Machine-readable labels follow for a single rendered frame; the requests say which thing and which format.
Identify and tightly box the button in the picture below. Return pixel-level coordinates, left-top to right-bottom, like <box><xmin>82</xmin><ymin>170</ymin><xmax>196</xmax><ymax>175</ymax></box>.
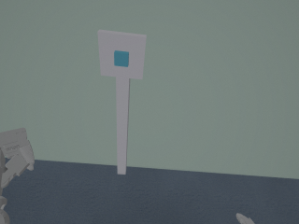
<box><xmin>114</xmin><ymin>50</ymin><xmax>129</xmax><ymax>67</ymax></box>

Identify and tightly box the right robot hand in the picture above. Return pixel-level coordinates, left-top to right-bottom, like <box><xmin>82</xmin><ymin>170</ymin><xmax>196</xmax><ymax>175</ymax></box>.
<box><xmin>236</xmin><ymin>213</ymin><xmax>255</xmax><ymax>224</ymax></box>

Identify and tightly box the panel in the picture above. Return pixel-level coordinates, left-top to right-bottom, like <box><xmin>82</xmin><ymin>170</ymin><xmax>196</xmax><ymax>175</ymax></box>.
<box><xmin>97</xmin><ymin>29</ymin><xmax>147</xmax><ymax>175</ymax></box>

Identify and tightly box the left robot hand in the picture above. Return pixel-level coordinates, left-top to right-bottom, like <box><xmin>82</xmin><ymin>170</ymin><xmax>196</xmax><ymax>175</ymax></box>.
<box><xmin>0</xmin><ymin>127</ymin><xmax>35</xmax><ymax>196</ymax></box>

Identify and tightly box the left robot forearm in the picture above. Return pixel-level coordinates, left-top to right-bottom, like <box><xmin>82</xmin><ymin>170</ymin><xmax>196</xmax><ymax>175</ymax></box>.
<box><xmin>0</xmin><ymin>196</ymin><xmax>10</xmax><ymax>224</ymax></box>

